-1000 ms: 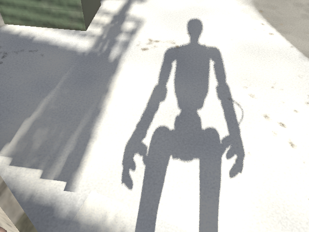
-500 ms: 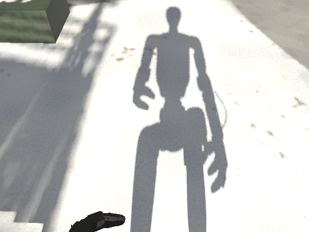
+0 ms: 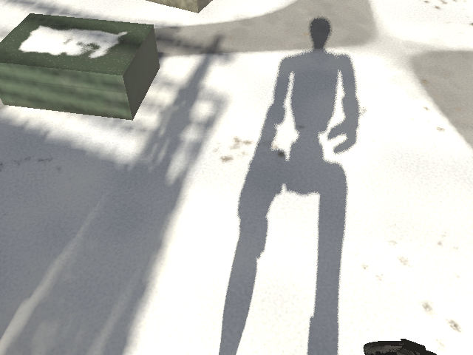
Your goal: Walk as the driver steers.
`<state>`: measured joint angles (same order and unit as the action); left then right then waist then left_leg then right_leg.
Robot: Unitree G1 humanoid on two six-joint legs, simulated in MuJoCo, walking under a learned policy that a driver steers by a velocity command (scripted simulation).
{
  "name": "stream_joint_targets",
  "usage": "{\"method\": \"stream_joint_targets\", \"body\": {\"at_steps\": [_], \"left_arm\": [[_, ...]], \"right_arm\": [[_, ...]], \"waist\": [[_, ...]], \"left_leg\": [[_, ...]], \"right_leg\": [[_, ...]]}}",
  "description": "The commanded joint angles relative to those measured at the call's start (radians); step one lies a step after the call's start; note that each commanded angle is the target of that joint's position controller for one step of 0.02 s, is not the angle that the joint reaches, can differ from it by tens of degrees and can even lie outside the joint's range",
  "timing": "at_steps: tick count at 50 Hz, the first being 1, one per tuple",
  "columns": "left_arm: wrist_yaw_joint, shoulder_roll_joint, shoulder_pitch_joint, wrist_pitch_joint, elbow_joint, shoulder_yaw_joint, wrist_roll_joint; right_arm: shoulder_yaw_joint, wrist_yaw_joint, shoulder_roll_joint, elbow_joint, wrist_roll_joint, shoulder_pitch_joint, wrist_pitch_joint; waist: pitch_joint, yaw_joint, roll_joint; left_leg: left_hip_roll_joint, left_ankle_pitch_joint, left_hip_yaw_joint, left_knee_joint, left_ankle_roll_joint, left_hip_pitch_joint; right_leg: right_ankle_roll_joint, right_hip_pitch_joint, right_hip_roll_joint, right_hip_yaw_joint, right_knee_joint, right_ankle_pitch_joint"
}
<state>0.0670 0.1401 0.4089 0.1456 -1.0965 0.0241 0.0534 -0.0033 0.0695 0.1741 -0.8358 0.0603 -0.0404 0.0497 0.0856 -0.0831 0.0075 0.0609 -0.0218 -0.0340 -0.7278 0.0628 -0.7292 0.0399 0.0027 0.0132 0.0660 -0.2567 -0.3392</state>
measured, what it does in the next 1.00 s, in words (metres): walks ahead, turning right: left foot, then right foot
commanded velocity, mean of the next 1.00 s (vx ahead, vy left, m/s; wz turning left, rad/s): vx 0.49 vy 0.00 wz -0.38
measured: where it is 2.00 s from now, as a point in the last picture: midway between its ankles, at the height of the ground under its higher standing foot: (325, 270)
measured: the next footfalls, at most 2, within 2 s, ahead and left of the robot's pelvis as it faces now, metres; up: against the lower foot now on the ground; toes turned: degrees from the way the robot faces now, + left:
left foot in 0.10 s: +0.22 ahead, +0.14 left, +0.00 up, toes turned +3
right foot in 0.66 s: +0.52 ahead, -0.10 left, +0.00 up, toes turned -16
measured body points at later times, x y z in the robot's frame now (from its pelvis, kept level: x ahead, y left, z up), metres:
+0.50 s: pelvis +0.28 +0.05 +0.00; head +0.29 +0.05 +0.45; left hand +0.47 +0.24 -0.12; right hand +0.19 -0.14 -0.15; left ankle +0.18 +0.14 -0.74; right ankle +0.45 -0.12 -0.67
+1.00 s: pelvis +0.54 -0.04 +0.01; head +0.56 -0.07 +0.45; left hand +0.68 +0.20 -0.11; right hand +0.66 -0.35 -0.07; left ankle +0.78 +0.08 -0.67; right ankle +0.49 -0.08 -0.74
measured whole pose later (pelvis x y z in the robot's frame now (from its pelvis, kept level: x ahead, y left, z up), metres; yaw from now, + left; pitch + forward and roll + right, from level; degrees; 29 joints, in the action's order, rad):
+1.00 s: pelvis +0.54 -0.04 +0.01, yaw -25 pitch +3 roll +1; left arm -0.01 0.22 0.33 0.06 -0.85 -0.08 -0.02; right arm -0.07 -0.04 0.24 -0.75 0.00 -0.02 0.10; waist 0.00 -0.07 -0.02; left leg 0.09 0.03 0.11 -0.75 -0.04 -0.71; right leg 0.11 0.20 0.13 -0.13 -0.38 -0.22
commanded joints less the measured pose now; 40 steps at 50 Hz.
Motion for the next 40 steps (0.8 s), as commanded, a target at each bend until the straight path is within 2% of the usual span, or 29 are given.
{"method": "stream_joint_targets", "body": {"at_steps": [1, 2, 4, 5, 6, 7, 8, 9, 10, 11, 13, 15, 18, 22, 23, 24, 25, 27, 29, 31, 32, 33, 34, 35, 36, 37, 38, 39, 40], "left_arm": [[0.003, 0.141, 0.073, -0.008, -0.014, -0.042, -0.007], [0.000, 0.148, 0.057, -0.014, -0.011, -0.050, -0.008], [-0.015, 0.203, 0.031, -0.029, 0.012, -0.070, -0.004], [-0.027, 0.173, 0.035, -0.027, 0.027, -0.071, 0.012], [-0.043, 0.086, 0.203, -0.017, 0.017, -0.045, 0.025], [-0.030, 0.052, 0.157, -0.007, 0.039, -0.022, 0.034], [-0.013, 0.106, -0.021, -0.022, 0.066, -0.054, 0.005], [-0.018, 0.125, -0.080, -0.021, 0.078, -0.072, -0.017], [-0.022, 0.121, -0.065, -0.020, 0.064, -0.075, -0.007], [-0.018, 0.090, -0.084, -0.021, 0.072, -0.074, 0.004], [0.003, 0.031, -0.119, -0.030, 0.087, -0.071, 0.001], [0.011, 0.010, -0.134, -0.038, 0.106, -0.073, -0.005], [0.024, 0.034, -0.227, -0.042, 0.139, -0.081, -0.004], [0.022, 0.009, -0.345, -0.069, 0.200, -0.060, 0.002], [-0.021, 0.080, -0.430, -0.077, 0.245, -0.082, -0.126], [-0.039, 0.076, -0.466, -0.079, 0.264, -0.077, -0.125], [-0.043, 0.066, -0.486, -0.082, 0.278, -0.077, -0.112], [-0.048, 0.080, -0.495, -0.089, 0.293, -0.089, -0.115], [-0.044, 0.101, -0.498, -0.107, 0.322, -0.110, -0.092], [-0.038, 0.138, -0.438, -0.117, 0.337, -0.130, -0.091], [-0.042, 0.172, -0.335, -0.113, 0.320, -0.144, -0.098], [-0.051, 0.226, -0.170, -0.110, 0.271, -0.174, -0.088], [-0.061, 0.302, -0.045, -0.111, 0.256, -0.194, -0.070], [-0.059, 0.320, -0.065, -0.095, 0.284, -0.182, -0.072], [-0.058, 0.244, -0.040, -0.089, 0.276, -0.159, -0.061], [-0.059, 0.196, -0.092, -0.082, 0.271, -0.149, -0.057], [-0.052, 0.184, -0.190, -0.070, 0.309, -0.137, -0.066], [-0.054, 0.180, -0.240, -0.064, 0.323, -0.133, -0.069], [-0.056, 0.176, -0.251, -0.059, 0.336, -0.127, -0.066]], "right_arm": [[-0.028, -0.017, 0.058, 0.094, -0.009, -0.128, 0.010], [-0.038, -0.023, 0.074, 0.096, -0.011, -0.131, 0.013], [-0.066, -0.027, 0.114, 0.083, -0.045, -0.070, 0.031], [-0.085, -0.037, 0.144, 0.054, -0.044, 0.034, 0.045], [-0.079, -0.036, 0.149, 0.018, -0.037, 0.186, 0.052], [-0.081, -0.064, 0.161, -0.042, -0.018, 0.469, 0.052], [-0.085, -0.072, 0.148, -0.129, 0.006, 0.573, 0.065], [-0.093, -0.078, 0.167, -0.121, -0.011, 0.472, 0.075], [-0.092, -0.090, 0.143, -0.113, -0.021, 0.408, 0.069], [-0.075, -0.084, 0.075, -0.112, -0.031, 0.352, 0.058], [-0.046, -0.077, -0.013, -0.094, -0.009, 0.296, 0.051], [-0.039, -0.079, -0.015, -0.098, 0.010, 0.303, 0.057], [-0.035, -0.060, -0.013, -0.104, 0.030, 0.326, 0.074], [-0.027, -0.049, 0.034, -0.151, 0.026, 0.472, 0.098], [-0.066, -0.085, 0.142, -0.155, -0.077, 0.453, 0.078], [-0.070, -0.102, 0.171, -0.154, -0.084, 0.462, 0.072], [-0.070, -0.111, 0.158, -0.172, -0.080, 0.494, 0.067], [-0.079, -0.122, 0.159, -0.169, -0.069, 0.466, 0.050], [-0.089, -0.130, 0.155, -0.170, -0.089, 0.443, 0.043], [-0.107, -0.137, 0.183, -0.162, -0.072, 0.426, 0.025], [-0.114, -0.134, 0.202, -0.146, -0.077, 0.400, 0.017], [-0.116, -0.123, 0.208, -0.115, -0.079, 0.345, 0.010], [-0.098, -0.113, 0.146, -0.080, -0.046, 0.349, 0.023], [-0.052, -0.082, 0.016, -0.030, -0.040, 0.418, 0.065], [-0.074, -0.064, 0.083, -0.032, -0.094, 0.347, 0.106], [-0.081, -0.065, 0.117, -0.005, -0.117, 0.294, 0.121], [-0.091, -0.078, 0.152, 0.006, -0.101, 0.272, 0.123], [-0.102, -0.092, 0.173, 0.022, -0.075, 0.239, 0.111], [-0.108, -0.095, 0.177, 0.035, -0.068, 0.242, 0.093]], "waist": [[-0.114, 0.033, 0.100], [-0.107, 0.044, 0.095], [-0.038, 0.088, 0.056], [0.050, 0.112, 0.058], [0.301, 0.097, -0.105], [0.367, 0.219, -0.202], [0.193, 0.266, -0.162], [0.017, 0.219, -0.131], [0.012, 0.173, -0.095], [0.000, 0.132, -0.062], [-0.021, 0.088, -0.051], [-0.047, 0.058, -0.066], [-0.083, 0.057, -0.062], [-0.116, 0.076, -0.052], [-0.122, 0.093, 0.014], [-0.157, 0.104, -0.027], [-0.170, 0.108, -0.035], [-0.172, 0.096, -0.056], [-0.174, 0.080, -0.097], [-0.121, 0.026, -0.137], [-0.078, -0.016, -0.145], [0.004, -0.091, -0.101], [0.119, -0.097, 0.065], [0.226, -0.005, 0.261], [0.219, -0.046, 0.185], [0.108, -0.018, 0.119], [0.028, 0.038, -0.001], [0.008, 0.065, -0.036], [-0.003, 0.093, -0.032]], "left_leg": [[-0.007, 0.095, 0.005, 0.138, 0.013, -0.037], [-0.028, 0.119, -0.022, 0.168, 0.023, 0.034], [-0.094, 0.017, -0.077, 0.274, 0.065, 0.319], [-0.093, -0.042, -0.063, 0.192, 0.113, 0.559], [0.080, -0.219, 0.144, 0.113, 0.266, 1.067], [0.276, -0.077, 0.531, 0.320, 0.390, 1.298], [0.277, 0.059, 0.590, 0.445, 0.294, 1.173], [0.263, 0.081, 0.461, 0.467, 0.229, 0.964], [0.252, 0.064, 0.365, 0.488, 0.206, 0.841], [0.238, 0.006, 0.293, 0.507, 0.201, 0.743], [0.223, -0.072, 0.195, 0.559, 0.195, 0.660], [0.194, -0.140, 0.106, 0.588, 0.185, 0.625], [0.163, -0.202, -0.030, 0.613, 0.172, 0.591], [0.183, -0.437, -0.098, 0.635, 0.171, 0.604], [0.141, -0.212, -0.144, 0.618, 0.069, 0.639], [0.163, -0.201, -0.133, 0.632, 0.049, 0.646], [0.185, -0.235, -0.116, 0.630, 0.049, 0.704], [0.197, -0.359, -0.147, 0.570, 0.036, 0.805], [0.210, -0.608, -0.181, 0.497, 0.032, 0.857], [0.209, -0.812, -0.204, 0.330, 0.017, 0.880], [0.202, -0.828, -0.211, 0.178, 0.014, 0.873], [0.149, -0.753, -0.219, -0.070, -0.008, 0.754], [0.067, -0.155, -0.193, -0.428, -0.042, 0.411], [-0.145, 0.594, -0.015, -0.766, -0.075, 0.015], [-0.093, 0.551, 0.143, -0.837, -0.042, -0.090], [-0.045, 0.441, 0.124, -0.767, -0.025, -0.120], [0.009, 0.371, 0.121, -0.644, -0.041, -0.072], [0.039, 0.337, 0.116, -0.554, -0.059, 0.006], [0.053, 0.335, 0.119, -0.519, -0.074, 0.065]], "right_leg": [[0.192, -0.160, -0.292, -0.133, 0.054, 0.633], [0.183, -0.157, -0.292, -0.120, 0.030, 0.726], [0.145, -0.115, -0.251, -0.070, -0.082, 0.977], [0.088, -0.015, -0.187, -0.019, -0.219, 0.991], [0.018, 0.295, -0.097, -0.011, -0.485, 0.743], [-0.028, 0.563, 0.049, -0.048, -0.719, 0.095], [0.019, 0.705, 0.016, -0.152, -0.957, -0.069], [0.053, 0.767, -0.047, -0.163, -1.073, -0.002], [0.080, 0.712, -0.088, -0.183, -1.067, 0.049], [0.092, 0.678, -0.107, -0.196, -1.051, 0.095], [0.095, 0.682, -0.119, -0.172, -1.075, 0.105], [0.097, 0.740, -0.120, -0.168, -1.080, 0.126], [0.079, 0.789, -0.125, -0.136, -0.898, 0.308], [0.040, 0.704, -0.123, -0.085, -0.600, 0.472], [0.033, 0.697, -0.099, -0.071, -0.545, 0.428], [0.033, 0.701, -0.087, -0.074, -0.485, 0.430], [0.037, 0.710, -0.085, -0.064, -0.432, 0.426], [0.060, 0.721, -0.071, -0.031, -0.398, 0.398], [0.081, 0.671, -0.038, 0.005, -0.371, 0.304], [0.118, 0.552, 0.008, 0.039, -0.377, 0.164], [0.138, 0.452, 0.035, 0.058, -0.344, 0.127], [0.177, 0.205, 0.062, 0.034, -0.259, 0.181], [0.250, -0.140, -0.127, -0.274, -0.300, 0.282], [0.451, -0.394, -0.330, -0.830, -0.127, 0.115], [0.408, -0.384, -0.304, -0.815, -0.047, 0.088], [0.348, -0.267, -0.272, -0.661, -0.037, 0.128], [0.312, -0.101, -0.244, -0.570, -0.021, 0.225], [0.282, 0.021, -0.208, -0.487, -0.019, 0.343], [0.280, 0.107, -0.190, -0.458, -0.013, 0.394]]}}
